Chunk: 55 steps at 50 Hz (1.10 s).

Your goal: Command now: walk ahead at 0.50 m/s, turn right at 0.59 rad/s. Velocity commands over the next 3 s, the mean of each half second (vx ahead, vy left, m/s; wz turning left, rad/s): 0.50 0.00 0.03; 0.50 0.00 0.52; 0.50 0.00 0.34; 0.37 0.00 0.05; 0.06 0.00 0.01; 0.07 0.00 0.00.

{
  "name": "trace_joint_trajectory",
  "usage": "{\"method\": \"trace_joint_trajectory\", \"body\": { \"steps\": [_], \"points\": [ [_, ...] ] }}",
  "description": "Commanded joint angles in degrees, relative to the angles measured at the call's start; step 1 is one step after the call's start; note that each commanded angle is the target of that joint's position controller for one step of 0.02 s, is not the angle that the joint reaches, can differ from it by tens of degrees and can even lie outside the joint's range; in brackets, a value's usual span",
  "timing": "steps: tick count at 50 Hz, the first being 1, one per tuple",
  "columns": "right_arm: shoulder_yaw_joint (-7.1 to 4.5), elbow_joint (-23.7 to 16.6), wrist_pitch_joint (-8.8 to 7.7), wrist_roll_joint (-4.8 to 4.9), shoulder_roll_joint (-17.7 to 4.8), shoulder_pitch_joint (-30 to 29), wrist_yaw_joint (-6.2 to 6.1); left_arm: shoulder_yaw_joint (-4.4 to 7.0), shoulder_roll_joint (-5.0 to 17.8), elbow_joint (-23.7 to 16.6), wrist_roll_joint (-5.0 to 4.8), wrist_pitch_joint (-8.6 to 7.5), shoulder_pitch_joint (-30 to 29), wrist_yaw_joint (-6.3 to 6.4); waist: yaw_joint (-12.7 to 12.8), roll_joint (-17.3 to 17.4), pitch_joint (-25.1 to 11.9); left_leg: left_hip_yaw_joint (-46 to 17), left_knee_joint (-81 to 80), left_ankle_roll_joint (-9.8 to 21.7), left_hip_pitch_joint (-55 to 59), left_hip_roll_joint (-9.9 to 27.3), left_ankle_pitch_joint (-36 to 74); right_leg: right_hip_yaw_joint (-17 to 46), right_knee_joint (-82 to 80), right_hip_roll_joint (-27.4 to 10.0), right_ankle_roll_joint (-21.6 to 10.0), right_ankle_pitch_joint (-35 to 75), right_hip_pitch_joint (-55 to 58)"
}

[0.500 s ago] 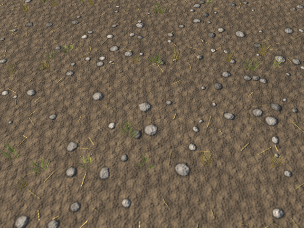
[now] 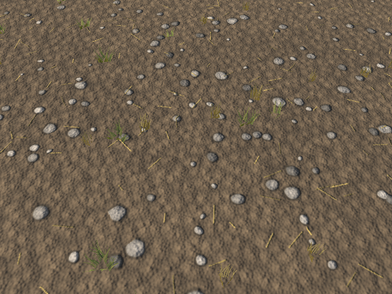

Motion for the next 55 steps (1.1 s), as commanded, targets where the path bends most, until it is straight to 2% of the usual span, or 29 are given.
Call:
{"method": "trace_joint_trajectory", "body": {
  "steps": [1,4,7,11,13,15,16,17,18,19,20,21,22,24,28,31,37,39,40,41,42,43,44,45,46,47,49,52,55],
  "points": [
    [-1.66,-1.8,-0.84,0.1,-6.8,0.6,-0.04,0.98,2.7,-5.7,-0.11,0.08,-0.8,-0.3,-0.4,8.9,-0.1,-13.7,-15.1,9.3,7.9,16.2,3.5,2.2,-1.1,-6.0,0.5,4.5,-11.3],
    [-2.15,0.0,-1.19,0.12,-8.4,3.3,0.15,0.32,1.1,-7.0,0.58,-0.13,-3.5,-0.3,-0.8,6.0,-0.4,-9.5,-16.3,10.9,8.7,16.1,10.8,2.9,-9.0,-5.7,1.1,10.6,-12.0],
    [-2.03,1.0,-0.32,1.42,-9.4,4.0,0.31,-0.61,0.1,-8.4,1.14,-1.33,-9.2,-1.23,-1.5,5.9,1.1,-5.4,-16.4,10.2,8.4,13.4,13.8,-1.2,-22.2,-5.2,0.8,18.8,-8.9],
    [-2.38,2.7,0.95,2.37,-12.0,9.3,0.35,-0.93,0.6,-10.6,0.42,-2.55,-17.2,-2.47,-4.3,6.6,2.6,-7.0,-14.0,9.6,10.9,14.5,12.8,-3.7,-32.8,-2.4,1.3,19.5,-4.5],
    [-2.54,3.4,1.59,2.64,-12.8,10.2,0.18,-0.36,2.4,-11.0,0.15,-3.06,-17.1,-2.77,-3.1,8.2,2.1,-9.1,-11.2,8.6,13.5,16.2,13.3,-3.2,-36.6,-1.4,0.4,16.4,-1.8],
    [-2.31,3.7,2.09,2.85,-12.7,9.3,-0.09,1.12,5.2,-9.0,0.52,-3.42,-9.5,-2.41,2.1,8.6,-2.0,-7.8,-2.7,6.3,12.3,14.6,22.1,-4.7,-41.3,0.7,-1.7,16.5,11.6],
    [-1.46,3.5,1.92,2.32,-10.4,9.6,-0.11,2.61,8.3,-6.8,1.24,-3.42,-1.2,-1.76,6.0,7.5,-8.1,-5.3,8.3,4.2,6.9,11.3,21.7,-2.9,-39.9,-1.5,-3.7,18.3,25.6],
    [0.39,1.4,1.5,0.02,-5.4,9.9,0.0,3.87,13.5,-5.8,2.33,-2.94,8.9,-0.68,9.0,-2.6,-18.4,-2.0,28.5,1.2,-6.1,6.8,0.7,11.6,-37.3,-15.7,-7.5,22.2,42.9],
    [1.27,0.7,0.45,1.88,-2.2,15.9,0.14,3.69,14.9,-5.6,2.88,-2.52,8.7,-1.0,5.5,-16.0,-24.8,-6.1,43.3,-0.4,-22.3,0.7,-25.0,34.3,-45.4,-25.1,-15.0,10.4,52.0],
    [-0.51,1.5,0.35,3.41,-8.8,12.2,0.09,2.44,9.5,-5.7,2.33,-2.58,7.3,-1.23,7.0,-8.0,-18.2,-9.8,49.2,-0.4,-27.7,3.5,-22.9,31.4,-48.0,-22.7,-13.4,4.5,46.7],
    [-1.0,0.2,0.46,3.58,-9.9,8.4,0.1,1.5,6.9,-5.4,1.59,-2.81,4.2,-1.21,6.1,-6.8,-10.9,-8.7,49.3,0.1,-30.0,5.5,-17.7,22.6,-49.1,-20.5,-11.3,5.4,40.1],
    [-1.02,0.4,0.95,3.02,-9.0,6.9,-0.2,0.84,5.0,-5.4,1.59,-3.05,0.4,-1.41,4.2,-3.4,-7.4,-8.1,47.5,-0.2,-27.7,7.5,-13.1,17.0,-51.1,-18.1,-10.2,8.5,33.1],
    [-1.28,0.3,1.65,2.34,-8.4,6.5,-0.32,0.48,3.4,-5.2,1.67,-3.35,-2.6,-1.65,2.4,-4.0,-4.1,-8.2,44.9,-0.5,-25.6,8.8,-10.0,12.2,-53.4,-16.1,-9.7,11.3,27.5],
    [-1.13,0.5,3.18,2.55,-6.0,8.0,-0.18,0.63,2.5,-4.4,2.2,-4.27,-5.3,-1.58,-0.2,-4.4,-2.2,-8.4,43.1,-1.1,-21.1,9.9,-6.4,6.2,-57.2,-15.0,-9.5,15.7,21.4],
    [-1.0,-1.8,4.37,2.01,-4.4,4.0,-0.03,1.56,4.2,-2.2,2.53,-4.95,-4.8,-0.5,-0.8,-1.1,0.6,-9.2,36.2,-2.2,-24.7,9.9,1.2,-2.5,-59.7,-15.2,-9.8,23.1,21.4],
    [-0.48,-3.4,4.13,1.8,-3.5,-0.6,1.13,2.1,5.8,-1.1,2.33,-4.6,-4.1,0.1,0.5,-0.7,2.0,-7.0,25.7,-1.8,-23.3,9.2,9.6,-8.7,-60.3,-14.0,-8.4,23.2,22.2],
    [-0.32,-7.8,4.3,1.69,-4.5,-9.4,2.97,3.39,8.8,1.4,0.53,-2.94,-0.6,0.47,3.0,-0.1,4.9,-1.9,14.8,1.7,-22.9,7.4,6.0,-13.8,-57.0,-16.6,-6.3,25.8,30.5],
    [-1.1,-8.5,4.48,1.67,-6.0,-7.9,3.17,3.84,10.5,1.6,0.0,-2.14,-1.1,0.58,1.2,-1.4,2.7,1.3,13.9,3.8,-17.9,4.3,0.2,-15.4,-50.6,-16.7,-5.1,41.7,32.8],
    [-2.0,-7.9,4.61,1.8,-7.4,-3.6,3.05,3.99,11.3,1.5,-0.3,-1.62,-1.8,0.65,-1.5,-2.0,-0.3,3.4,13.4,5.2,-11.6,1.6,-2.0,-16.5,-43.5,-16.0,-4.2,51.5,32.8],
    [-3.65,-5.7,4.67,2.05,-10.0,4.9,2.68,3.71,11.0,1.3,-0.63,-1.15,-2.7,0.66,-6.3,-0.9,-4.7,4.9,9.8,7.1,0.4,-1.8,0.5,-18.4,-31.8,-13.6,-2.5,55.4,29.7],
    [-5.96,-3.2,5.12,2.21,-15.2,14.6,1.59,2.84,9.1,0.6,0.49,-1.38,-1.5,0.9,-10.0,3.7,-10.0,-2.7,8.7,9.8,17.8,0.7,3.0,-18.8,-14.7,-11.2,0.6,42.2,17.2],
    [-6.9,-3.7,4.8,2.54,-22.5,12.7,1.08,0.05,0.0,-2.8,3.09,-2.77,3.8,0.38,-2.3,20.5,-13.3,-35.5,2.7,20.3,34.9,15.5,-4.5,-13.9,6.5,0.3,4.7,-10.3,-8.9],
    [-5.48,-6.2,3.75,1.91,-18.6,14.4,1.57,0.06,3.6,-3.5,0.81,-5.13,-1.1,-0.24,-6.2,13.3,-22.3,-52.3,-7.6,23.4,38.7,20.4,-14.6,0.6,13.1,2.4,3.8,-14.2,-15.2],
    [-4.42,-5.5,2.82,1.46,-14.7,12.9,1.86,0.88,6.9,-5.0,-1.53,-6.21,-7.1,-0.62,-7.2,9.0,-14.4,-45.3,-9.2,20.2,34.6,19.5,-11.5,1.2,12.8,-0.1,2.2,-8.7,-20.4],
    [-3.84,-5.7,2.37,1.75,-12.9,10.0,1.75,0.55,6.1,-5.0,-0.83,-6.79,-8.1,-0.31,-5.1,6.0,-9.7,-38.4,-8.5,18.2,26.9,17.3,-7.2,1.1,8.4,-2.7,1.0,-3.7,-19.3],
    [-3.08,-6.6,2.37,1.71,-10.4,5.6,1.55,0.82,6.4,-4.2,0.94,-6.78,-7.8,0.19,-2.6,4.2,-6.3,-32.2,-8.2,16.4,18.5,15.0,-1.1,1.3,3.3,-4.7,1.1,-0.3,-15.0],
    [-2.39,-8.4,2.36,0.61,-8.7,2.0,1.04,1.51,7.1,-3.8,1.88,-5.44,-6.0,0.14,0.7,5.5,-4.8,-26.9,-10.3,15.7,9.3,12.4,6.8,1.7,-1.8,-6.1,1.5,3.1,-7.7],
    [-2.87,-8.1,1.99,1.14,-10.5,3.8,0.01,0.96,4.6,-4.7,2.5,-4.0,-8.0,0.2,0.8,4.3,-3.0,-21.6,-11.8,15.8,4.6,10.5,14.6,0.0,-10.0,-4.9,3.7,8.1,-7.0],
    [-3.08,-7.2,2.28,1.61,-11.1,6.4,-0.95,0.16,2.9,-6.4,2.48,-3.95,-14.2,-0.11,-1.3,5.5,-1.2,-18.0,-11.5,13.2,3.2,7.5,13.4,-0.4,-22.8,-2.8,5.0,19.8,-6.6]
  ]
}}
